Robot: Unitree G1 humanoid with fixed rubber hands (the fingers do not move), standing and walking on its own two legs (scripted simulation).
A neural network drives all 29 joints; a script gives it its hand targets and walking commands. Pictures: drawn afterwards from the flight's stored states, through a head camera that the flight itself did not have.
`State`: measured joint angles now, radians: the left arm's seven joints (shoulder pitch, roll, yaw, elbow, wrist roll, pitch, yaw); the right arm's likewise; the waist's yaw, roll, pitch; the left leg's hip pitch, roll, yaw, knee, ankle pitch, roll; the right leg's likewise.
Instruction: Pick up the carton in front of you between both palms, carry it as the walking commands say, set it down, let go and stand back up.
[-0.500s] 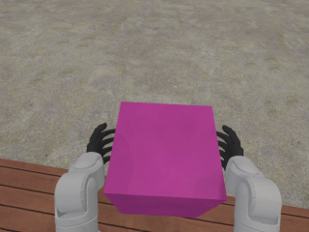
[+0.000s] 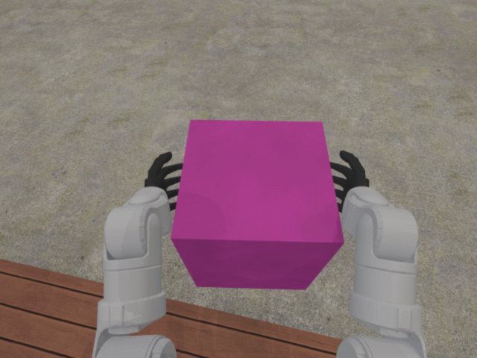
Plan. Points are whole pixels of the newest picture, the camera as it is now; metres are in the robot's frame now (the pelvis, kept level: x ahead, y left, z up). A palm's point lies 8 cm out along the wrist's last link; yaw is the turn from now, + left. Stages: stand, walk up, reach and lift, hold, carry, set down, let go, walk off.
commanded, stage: carry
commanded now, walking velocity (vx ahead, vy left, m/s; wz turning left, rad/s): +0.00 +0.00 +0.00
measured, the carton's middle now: (253, 212) +0.36 +0.00 +0.03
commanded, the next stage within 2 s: none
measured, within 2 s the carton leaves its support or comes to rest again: neither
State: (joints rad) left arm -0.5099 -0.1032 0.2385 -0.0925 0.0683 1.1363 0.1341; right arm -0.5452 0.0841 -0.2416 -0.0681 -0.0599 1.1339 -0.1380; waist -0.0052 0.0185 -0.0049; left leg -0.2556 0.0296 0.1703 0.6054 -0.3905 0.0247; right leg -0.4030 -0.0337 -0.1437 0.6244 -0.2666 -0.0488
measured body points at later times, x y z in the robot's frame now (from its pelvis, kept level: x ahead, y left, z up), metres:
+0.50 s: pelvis +0.02 +0.01 +0.00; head +0.05 +0.01 +0.45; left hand +0.36 +0.16 +0.11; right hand +0.36 -0.15 +0.11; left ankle -0.07 +0.08 -0.72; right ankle +0.01 -0.10 -0.73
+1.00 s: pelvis -0.03 +0.01 +0.00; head -0.04 +0.01 +0.45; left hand +0.30 +0.16 +0.12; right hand +0.31 -0.15 +0.12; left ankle -0.07 +0.08 -0.73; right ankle +0.01 -0.10 -0.73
